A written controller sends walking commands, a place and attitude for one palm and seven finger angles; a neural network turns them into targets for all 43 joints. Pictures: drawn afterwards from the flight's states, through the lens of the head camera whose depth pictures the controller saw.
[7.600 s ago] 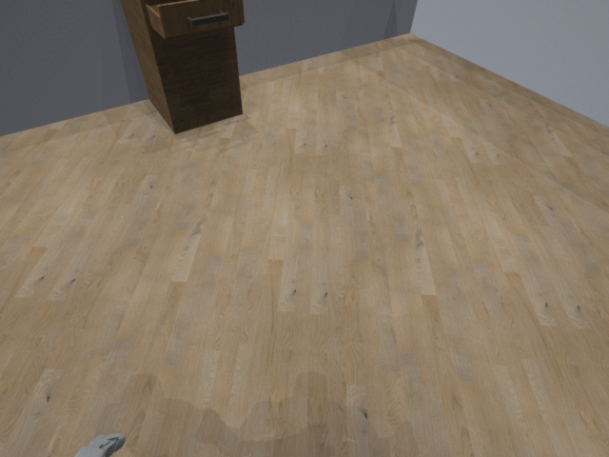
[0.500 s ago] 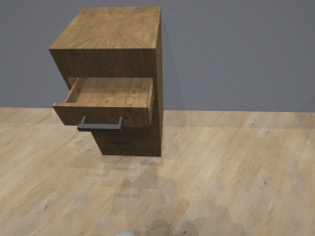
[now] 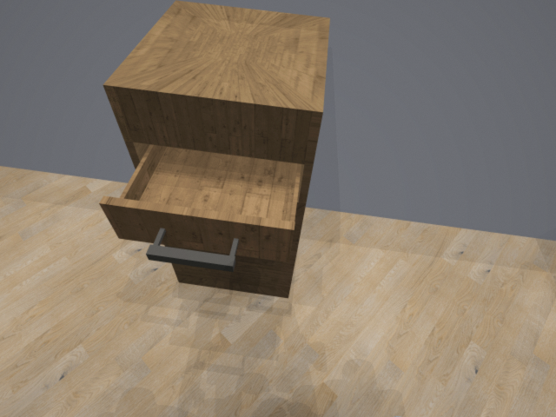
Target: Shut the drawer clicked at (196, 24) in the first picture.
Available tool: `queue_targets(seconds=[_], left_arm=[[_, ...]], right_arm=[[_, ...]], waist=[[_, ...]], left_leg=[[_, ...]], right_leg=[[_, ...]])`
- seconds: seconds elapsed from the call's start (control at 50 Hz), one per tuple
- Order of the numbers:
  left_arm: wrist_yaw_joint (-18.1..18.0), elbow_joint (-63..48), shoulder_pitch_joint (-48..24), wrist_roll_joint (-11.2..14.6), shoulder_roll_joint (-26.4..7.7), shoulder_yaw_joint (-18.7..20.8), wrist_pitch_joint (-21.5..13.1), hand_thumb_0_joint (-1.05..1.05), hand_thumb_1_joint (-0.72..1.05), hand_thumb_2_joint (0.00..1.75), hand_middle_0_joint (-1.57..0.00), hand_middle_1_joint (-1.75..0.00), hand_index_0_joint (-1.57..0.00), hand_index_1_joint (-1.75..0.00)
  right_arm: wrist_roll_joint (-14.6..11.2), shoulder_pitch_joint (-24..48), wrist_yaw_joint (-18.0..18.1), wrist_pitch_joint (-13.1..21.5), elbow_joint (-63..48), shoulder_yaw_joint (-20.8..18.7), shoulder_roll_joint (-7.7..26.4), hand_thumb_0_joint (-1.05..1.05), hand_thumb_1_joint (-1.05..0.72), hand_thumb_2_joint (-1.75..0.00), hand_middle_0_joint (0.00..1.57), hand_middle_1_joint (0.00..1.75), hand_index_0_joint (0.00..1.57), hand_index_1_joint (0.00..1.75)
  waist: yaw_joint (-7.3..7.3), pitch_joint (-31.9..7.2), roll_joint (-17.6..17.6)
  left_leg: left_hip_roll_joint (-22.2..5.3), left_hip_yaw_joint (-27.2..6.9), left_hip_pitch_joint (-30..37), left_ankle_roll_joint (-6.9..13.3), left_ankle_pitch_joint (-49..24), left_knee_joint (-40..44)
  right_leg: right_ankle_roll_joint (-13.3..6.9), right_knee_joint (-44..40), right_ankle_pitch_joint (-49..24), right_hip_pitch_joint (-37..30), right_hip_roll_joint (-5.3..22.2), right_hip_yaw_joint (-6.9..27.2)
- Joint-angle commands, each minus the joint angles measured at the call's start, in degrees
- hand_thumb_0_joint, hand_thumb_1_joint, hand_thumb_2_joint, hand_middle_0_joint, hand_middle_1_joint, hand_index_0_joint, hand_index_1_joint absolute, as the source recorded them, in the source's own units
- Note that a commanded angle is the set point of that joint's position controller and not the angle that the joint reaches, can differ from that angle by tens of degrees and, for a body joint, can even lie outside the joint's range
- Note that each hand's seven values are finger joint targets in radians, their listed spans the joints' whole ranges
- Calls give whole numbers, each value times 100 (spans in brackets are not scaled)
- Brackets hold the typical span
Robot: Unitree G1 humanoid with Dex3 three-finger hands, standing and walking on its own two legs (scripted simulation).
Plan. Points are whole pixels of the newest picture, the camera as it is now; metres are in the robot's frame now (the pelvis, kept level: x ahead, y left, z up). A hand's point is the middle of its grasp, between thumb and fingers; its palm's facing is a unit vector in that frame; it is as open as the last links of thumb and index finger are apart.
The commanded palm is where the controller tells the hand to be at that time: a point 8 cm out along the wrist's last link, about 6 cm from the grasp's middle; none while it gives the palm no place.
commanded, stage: come to a stop and stand still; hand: left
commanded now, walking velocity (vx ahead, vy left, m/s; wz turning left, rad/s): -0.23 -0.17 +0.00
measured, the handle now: (194, 248) +0.42 +0.21 -0.12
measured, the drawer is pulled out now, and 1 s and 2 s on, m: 0.18 0.18 0.18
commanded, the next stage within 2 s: look again from close up in 1.48 s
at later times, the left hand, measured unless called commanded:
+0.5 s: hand out of the picture +0.01 +0.10 -0.14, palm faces +0.03 -0.96 -0.28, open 7.3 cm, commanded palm none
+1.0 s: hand out of the picture -0.05 +0.16 -0.17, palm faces +0.06 -0.98 -0.18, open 7.4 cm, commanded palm none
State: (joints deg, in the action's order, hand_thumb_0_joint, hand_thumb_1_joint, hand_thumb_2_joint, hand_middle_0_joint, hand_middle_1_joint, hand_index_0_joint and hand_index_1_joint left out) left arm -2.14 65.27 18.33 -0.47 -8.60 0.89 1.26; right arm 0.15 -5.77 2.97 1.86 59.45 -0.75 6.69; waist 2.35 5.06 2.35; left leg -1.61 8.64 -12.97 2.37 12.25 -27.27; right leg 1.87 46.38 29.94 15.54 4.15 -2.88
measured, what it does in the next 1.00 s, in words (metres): steps on the spot: right foot, then left foot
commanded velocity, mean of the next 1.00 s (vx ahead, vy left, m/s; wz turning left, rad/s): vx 0.05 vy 0.03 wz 0.00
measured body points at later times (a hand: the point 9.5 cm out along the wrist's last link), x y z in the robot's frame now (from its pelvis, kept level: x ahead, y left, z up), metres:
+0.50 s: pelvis -0.04 -0.08 +0.01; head -0.03 -0.13 +0.46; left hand +0.00 +0.16 -0.12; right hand -0.01 -0.33 -0.17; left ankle -0.05 +0.08 -0.68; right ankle -0.02 -0.18 -0.74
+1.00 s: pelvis -0.05 -0.03 +0.01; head -0.04 -0.01 +0.46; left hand -0.06 +0.21 -0.16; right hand -0.03 -0.25 -0.14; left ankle -0.10 +0.09 -0.74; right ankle -0.04 -0.16 -0.70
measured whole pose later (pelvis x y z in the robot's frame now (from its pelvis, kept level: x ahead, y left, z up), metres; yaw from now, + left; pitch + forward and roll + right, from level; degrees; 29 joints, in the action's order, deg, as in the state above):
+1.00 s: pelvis -0.05 -0.03 +0.01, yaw +1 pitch +0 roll +0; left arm 0.1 63.2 16.8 -1.2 -11.9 2.4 2.0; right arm 1.4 -17.1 2.3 0.6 61.7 -0.2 7.0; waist 0.5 -0.5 2.9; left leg -0.1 2.1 -4.4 0.3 15.3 -19.7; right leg 1.4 46.1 19.8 21.9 2.8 -1.6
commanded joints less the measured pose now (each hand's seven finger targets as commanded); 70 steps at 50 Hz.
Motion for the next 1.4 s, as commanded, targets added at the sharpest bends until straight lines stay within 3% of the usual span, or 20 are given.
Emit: queue_targets(seconds=[0.0, 0.1, 0.18, 0.24, 0.28, 0.3, 0.44, 0.64, 0.74, 0.76, 0.8, 0.82, 0.9, 0.98, 1.02, 1.08, 1.12, 1.18, 1.28, 1.38], left_arm=[[-35, -370, 332, -48, -528, 235, 121, 0, 90, 90, -20, -30, -20, -30], [16, -724, 165, -53, -546, 360, 248, 0, 90, 90, -20, -30, -20, -30], [45, -900, -35, -60, -485, 285, 147, 0, 90, 90, -20, -30, -20, -30], [30, -712, 334, -82, -556, 239, -31, 0, 90, 90, -20, -30, -20, -30], [-3, -853, -78, -151, -1334, 286, -165, 0, 90, 90, -20, -30, -20, -30], [9, -988, -205, -116, -1510, 313, -144, 0, 90, 90, -20, -30, -20, -30], [-1, -1029, -503, -88, -1260, 371, -167, 0, 90, 90, -20, -30, -20, -30], [-20, -874, 20, -143, -1337, 485, -146, 0, 90, 90, -20, -30, -20, -30], [24, -813, -473, -75, -1182, 427, -77, 0, 90, 90, -20, -30, -20, -30], [45, -813, -466, -33, -957, 338, -52, 0, 90, 90, -20, -30, -20, -30], [103, -934, -517, -48, -442, 222, -35, 0, 90, 90, -20, -30, -20, -30], [125, -946, -649, -85, -505, 234, -58, 0, 90, 90, -20, -30, -20, -30], [209, -534, -279, -95, -491, 212, -74, 0, 90, 90, -20, -30, -20, -30], [186, -506, -403, -23, -444, 150, -94, 0, 90, 90, -20, -30, -20, -30], [157, -508, -455, 11, -394, 131, -111, 0, 90, 90, -20, -30, -20, -30], [114, -316, -13, 14, -500, 145, -201, 0, 90, 90, -20, -30, -20, -30], [42, -149, 236, 15, -758, 151, -266, 0, 90, 90, -20, -30, -20, -30], [10, -131, -36, 42, -709, 117, -278, 0, 90, 90, -20, -30, -20, -30], [-26, -187, -207, 67, -528, 78, -261, 0, 90, 90, -20, -30, -20, -30], [-39, -167, -238, 56, -581, 83, -246, 0, 90, 90, -20, -30, -20, -30]], right_arm=[[52, -679, 79, -220, -52, -345, 1268, 0, -90, -90, 20, 30, 20, 30], [97, -174, 9, -268, -342, -403, 1261, 0, -90, -90, 20, 30, 20, 30], [142, -103, -108, -292, -370, -423, 1238, 0, -90, -90, 20, 30, 20, 30], [85, -253, -192, -314, -285, -389, 1113, 0, -90, -90, 20, 30, 20, 30], [-9, -475, -260, -353, -404, -265, 539, 0, -90, -90, 20, 30, 20, 30], [26, -235, -277, -407, -499, -289, 746, 0, -90, -90, 20, 30, 20, 30], [70, -859, -330, -426, -183, -348, 919, 0, -90, -90, 20, 30, 20, 30], [64, -726, -306, -382, -382, -300, 862, 0, -90, -90, 20, 30, 20, 30], [57, -1610, -243, -223, -25, -210, 704, 0, -90, -90, 20, 30, 20, 30], [71, -1721, -207, -163, 36, -221, 866, 0, -90, -90, 20, 30, 20, 30], [134, -1594, -161, -174, -111, -340, 1555, 0, -90, -90, 20, 30, 20, 30], [165, -1346, -154, -185, -196, -300, 1489, 0, -90, -90, 20, 30, 20, 30], [119, -1075, -61, -66, -65, -118, 988, 0, -90, -90, 20, 30, 20, 30], [117, -1369, 21, -21, 134, -120, 944, 0, -90, -90, 20, 30, 20, 30], [124, -1443, 31, -39, 222, -137, 987, 0, -90, -90, 20, 30, 20, 30], [54, -1465, 17, -46, 322, -161, 903, 0, -90, -90, 20, 30, 20, 30], [-15, -1507, -18, -28, 309, -89, 560, 0, -90, -90, 20, 30, 20, 30], [23, -1646, -26, -132, 479, -79, 474, 0, -90, -90, 20, 30, 20, 30], [48, -1688, -12, -70, 669, -30, 472, 0, -90, -90, 20, 30, 20, 30], [46, -1644, 3, -93, 690, -32, 489, 0, -90, -90, 20, 30, 20, 30]], waist=[[-254, -594, -714], [-98, -775, -1085], [-153, -595, -1609], [2, -756, -1042], [-193, -381, 1070], [-35, -178, 895], [-139, -123, 749], [165, -610, 863], [-316, -724, 704], [-361, -739, 74], [-416, -119, -1682], [-361, 243, -1271], [-193, 429, -1182], [-307, 118, -1076], [-352, -66, -1165], [-170, -413, -723], [-185, -675, 33], [-294, -547, 820], [-238, -484, -193], [-236, -515, -342]], left_leg=[[-1996, -1289, 863, 875, -5064, 678], [-1785, -975, 287, 765, -3141, 789], [-1540, -1034, -83, 594, -1259, 941], [-983, -840, -417, 147, 224, 396], [-103, -390, -989, -433, 1406, -770], [-153, -648, -753, -409, 1665, -1199], [-34, -868, -1115, -442, 756, -2399], [6, -799, -959, -473, 1279, -1424], [169, -511, 968, -352, 237, 671], [-140, -808, 1392, -280, 348, 991], [-1731, -2786, 490, 389, 2204, 2115], [-1818, -2865, -188, 608, 2470, 2274], [-1198, -1857, 100, 450, 453, 1980], [-1246, -1453, 840, 504, -2753, 1264], [-1226, -1366, 1002, 509, -3311, 948], [-852, -1208, 732, 128, -2851, 331], [-394, -839, -68, -232, -812, 240], [-296, -754, 181, -314, 151, 397], [-515, -923, 501, -275, -1410, 709], [-541, -871, 587, -290, -1338, 734]], right_leg=[[35, 945, -115, 691, -8, 251], [55, 1444, -488, 783, -71, 433], [-12, -46, -450, 245, -75, 51], [23, -1995, -1623, -775, -169, -118], [-491, -3322, -1656, -321, 1370, 1855], [-875, -3638, -1349, 337, 1784, 2110], [-853, -3255, -2001, -205, 1257, 1267], [-1129, -3193, -2024, -998, 1477, 1623], [-609, -2868, -833, 150, 795, 1017], [-407, -2416, -583, 602, 445, 724], [-106, -781, -165, 1362, -250, -177], [-155, -313, -384, 1240, -155, 89], [-91, 341, -1014, 1271, -71, 256], [16, -425, -917, 985, -69, 123], [-29, -1067, -849, 579, -132, 8], [-110, -2501, -2544, -589, -131, 82], [-415, -2277, -4652, -1542, 638, 812], [-630, -2523, -4150, -1145, 682, 810], [-443, -2246, -4265, -1131, 269, 408], [-434, -2337, -4169, -1165, 261, 394]])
